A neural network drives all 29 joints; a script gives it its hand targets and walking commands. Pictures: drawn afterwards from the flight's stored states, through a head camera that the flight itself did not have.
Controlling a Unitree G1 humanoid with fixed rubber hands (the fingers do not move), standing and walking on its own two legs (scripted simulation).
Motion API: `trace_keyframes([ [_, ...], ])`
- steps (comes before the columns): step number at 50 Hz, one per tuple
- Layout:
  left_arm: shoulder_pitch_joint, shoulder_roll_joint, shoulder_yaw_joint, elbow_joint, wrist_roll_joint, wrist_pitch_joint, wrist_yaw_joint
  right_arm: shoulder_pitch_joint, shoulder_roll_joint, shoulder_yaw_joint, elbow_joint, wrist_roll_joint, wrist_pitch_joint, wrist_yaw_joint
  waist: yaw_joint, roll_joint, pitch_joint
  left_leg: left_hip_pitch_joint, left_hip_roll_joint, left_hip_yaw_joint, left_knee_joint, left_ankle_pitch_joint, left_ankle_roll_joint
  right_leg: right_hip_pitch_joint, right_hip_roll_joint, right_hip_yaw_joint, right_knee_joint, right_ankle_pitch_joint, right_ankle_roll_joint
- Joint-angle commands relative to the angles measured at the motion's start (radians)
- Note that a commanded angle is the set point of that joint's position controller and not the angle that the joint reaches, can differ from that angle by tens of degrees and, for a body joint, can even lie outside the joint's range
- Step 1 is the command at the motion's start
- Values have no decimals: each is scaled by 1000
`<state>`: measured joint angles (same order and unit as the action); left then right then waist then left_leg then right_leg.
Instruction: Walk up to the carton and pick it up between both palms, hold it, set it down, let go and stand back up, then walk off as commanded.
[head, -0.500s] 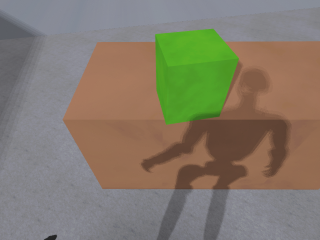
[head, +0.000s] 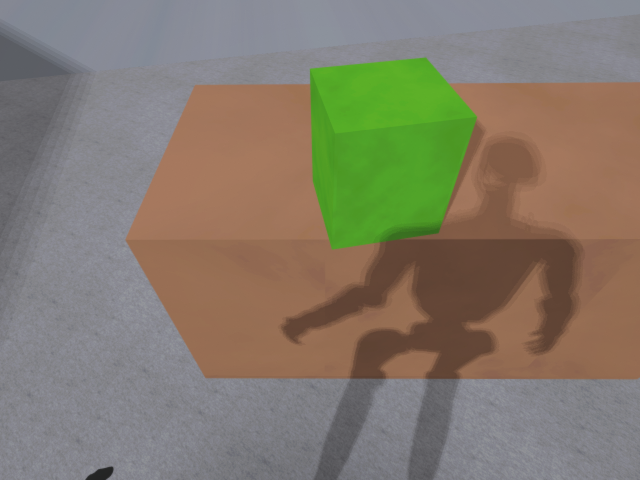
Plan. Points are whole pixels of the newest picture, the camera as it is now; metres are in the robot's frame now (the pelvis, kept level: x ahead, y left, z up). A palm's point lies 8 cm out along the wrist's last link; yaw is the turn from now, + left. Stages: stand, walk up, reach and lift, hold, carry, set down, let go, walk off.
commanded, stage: walk up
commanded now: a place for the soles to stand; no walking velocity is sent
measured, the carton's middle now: (377, 155) +0.65 -0.07 +0.05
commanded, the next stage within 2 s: none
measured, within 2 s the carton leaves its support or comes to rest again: neither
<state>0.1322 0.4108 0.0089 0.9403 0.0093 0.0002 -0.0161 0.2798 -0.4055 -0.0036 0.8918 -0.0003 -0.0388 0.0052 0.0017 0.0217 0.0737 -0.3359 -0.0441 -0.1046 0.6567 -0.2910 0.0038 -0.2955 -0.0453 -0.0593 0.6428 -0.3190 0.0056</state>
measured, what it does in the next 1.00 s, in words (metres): stands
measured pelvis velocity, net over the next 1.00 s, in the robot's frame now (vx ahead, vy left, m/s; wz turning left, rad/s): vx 0.00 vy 0.01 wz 0.01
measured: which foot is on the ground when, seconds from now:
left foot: down 0.00-1.00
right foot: down 0.00-1.00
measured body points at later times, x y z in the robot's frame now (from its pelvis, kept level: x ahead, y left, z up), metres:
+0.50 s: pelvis +0.00 +0.00 +0.00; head +0.02 +0.01 +0.45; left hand +0.11 +0.32 -0.11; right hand +0.06 -0.31 -0.11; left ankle +0.04 +0.12 -0.72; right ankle +0.02 -0.13 -0.72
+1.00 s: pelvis +0.00 +0.01 +0.00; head +0.02 +0.01 +0.45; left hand +0.11 +0.33 -0.11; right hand +0.06 -0.31 -0.12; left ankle +0.04 +0.12 -0.72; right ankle +0.02 -0.13 -0.72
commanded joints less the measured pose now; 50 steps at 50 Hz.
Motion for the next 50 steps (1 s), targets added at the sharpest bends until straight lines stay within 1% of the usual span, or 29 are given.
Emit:
trace_keyframes([
  [1, -67, 256, 87, -49, 6, -35, 14, 1, -191, -63, -18, -20, -5, -13, 5, -119, -124, -4, 27, 8, -3, 61, 34, 125, -256, 230, -222, 91, -177],
  [3, -77, 246, 76, -63, 8, -28, 16, 24, -187, -63, -20, -22, -8, -10, -15, -107, -121, 60, 51, -42, -86, 174, 50, 75, -188, 139, -149, 84, -119],
  [5, -68, 204, 77, -60, -2, -19, 11, 13, -223, -73, -34, -20, -17, -8, 8, 13, -133, 31, 140, -237, -205, 213, 107, 79, -54, 31, -23, -58, -50],
  [6, -65, 184, 75, -50, -6, -12, 13, -20, -242, -73, -33, -29, -16, -6, 13, 93, -112, -8, 192, -351, -280, 164, 149, 63, 7, 29, 17, -153, -34],
  [7, -29, 166, 65, -50, -4, -13, 13, -41, -268, -78, -45, -29, -12, -7, 34, 114, -95, -21, 209, -382, -293, 99, 164, 55, 13, 47, -10, -192, -38],
  [8, -22, 163, 65, -39, -1, -17, 12, -71, -250, -69, -52, -29, -11, -10, 46, 89, -102, -62, 207, -378, -309, 57, 159, 96, 14, 62, -51, -172, -49],
  [10, -8, 205, 77, -25, 2, -36, 9, -87, -224, -57, -47, -26, -10, -12, 59, 33, -82, -135, 123, -229, -221, 145, 91, 206, -51, 104, -163, -75, -64],
  [12, 7, 251, 87, -29, 9, -46, 13, -75, -184, -45, -50, -19, -10, -8, 38, -49, -108, -129, 56, -105, -119, 178, 47, 234, -151, 203, -227, -9, -110],
  [13, 11, 256, 92, -16, 6, -43, 13, -69, -187, -54, -47, -13, -8, -6, 35, -38, -137, -96, 31, -53, -51, 156, 35, 237, -210, 238, -238, 57, -152],
  [15, -41, 255, 86, -43, 2, -38, 18, -15, -189, -64, -37, -20, -8, -14, 10, -70, -110, -20, 24, -13, -27, 140, 31, 152, -242, 210, -207, 122, -174],
  [17, -60, 244, 84, -64, 2, -30, 19, 4, -194, -63, -29, -16, -15, -11, 2, -81, -148, 32, 51, -56, -63, 229, 51, 123, -187, 133, -133, 119, -132],
  [19, -75, 213, 75, -78, -8, -21, 13, -4, -225, -68, -35, -20, -17, -12, 4, 31, -142, 14, 127, -208, -180, 258, 106, 90, -71, 37, -26, -1, -58],
  [21, -40, 171, 71, -48, -7, -14, 13, -39, -250, -70, -45, -33, -13, -10, 21, 126, -100, -17, 208, -373, -291, 114, 161, 56, 12, 36, 6, -185, -40],
  [22, -20, 175, 71, -37, -6, -16, 11, -78, -247, -73, -54, -31, -11, -10, 43, 105, -64, -57, 200, -386, -307, 86, 154, 84, 26, 57, -50, -173, -39],
  [26, 12, 219, 80, -30, 9, -38, 10, -89, -184, -53, -59, -19, -6, -10, 40, 6, -80, -143, 81, -158, -179, 83, 53, 213, -105, 141, -206, -75, -94],
  [28, -2, 253, 90, -40, 9, -34, 10, -56, -187, -58, -50, -18, -2, -7, 30, -57, -118, -84, 21, -62, -53, 69, 41, 189, -213, 223, -260, -73, -157],
  [29, -29, 264, 86, -37, 10, -36, 12, -30, -185, -66, -44, -19, -2, -7, 9, -114, -99, -61, 12, -15, 7, 44, 41, 148, -241, 234, -268, -67, -168],
  [31, -68, 275, 84, -53, 6, -36, 17, 9, -188, -67, -37, -27, -3, -7, -14, -107, -111, 31, 31, -3, -15, 64, 45, 68, -252, 200, -207, 46, -174],
  [33, -92, 232, 84, -63, 2, -28, 15, 17, -210, -70, -32, -25, -8, -6, -12, -43, -101, 14, 77, -107, -143, 202, 71, 93, -130, 84, -103, 9, -91],
  [34, -69, 206, 78, -74, 1, -23, 14, -4, -220, -72, -27, -29, -16, -7, 5, 17, -150, 34, 135, -216, -214, 232, 100, 107, -61, 32, -21, -13, -52],
  [36, -42, 174, 67, -68, -10, -14, 12, -36, -254, -70, -51, -32, -18, -8, 25, 95, -103, 7, 209, -385, -288, 176, 161, 59, 11, 44, 4, -172, -40],
  [37, -28, 169, 63, -50, -12, -14, 11, -56, -260, -71, -56, -30, -15, -11, 33, 99, -97, 7, 209, -403, -295, 156, 163, 58, 18, 53, -22, -174, -44],
  [40, 8, 200, 73, -33, -2, -37, 13, -84, -212, -57, -50, -16, -8, -11, 55, 49, -136, -68, 126, -207, -186, 234, 87, 211, -72, 120, -177, -18, -73],
  [42, 1, 260, 92, -24, 10, -46, 11, -58, -165, -47, -41, -13, 1, -10, 37, -97, -113, -101, 27, -66, -41, 156, 34, 213, -200, 240, -258, 5, -140],
  [43, -11, 282, 90, -38, 5, -42, 13, -37, -190, -56, -36, -14, 3, -10, 19, -126, -127, -61, 6, -5, 24, 56, 30, 180, -263, 262, -274, 15, -185],
  [44, -59, 280, 89, -49, 7, -41, 13, 8, -188, -63, -26, -19, 4, -11, -1, -147, -106, -37, 25, 16, 23, -1, 27, 134, -279, 247, -241, 68, -188],
  [47, -60, 251, 81, -55, 6, -33, 14, 29, -203, -68, -23, -21, -6, -8, -10, -76, -136, 56, 66, -60, -81, 198, 59, 90, -198, 128, -138, 82, -131],
  [49, -75, 191, 66, -59, -8, -23, 15, -13, -238, -72, -38, -28, -17, -7, 6, 20, -128, 9, 152, -258, -219, 242, 124, 88, -31, 28, -15, -40, -47],
  [50, -52, 180, 69, -53, -11, -19, 15, -28, -256, -74, -42, -26, -18, -4, 18, 95, -119, 20, 201, -350, -263, 198, 148, 50, 0, 21, 5, -129, -41],
])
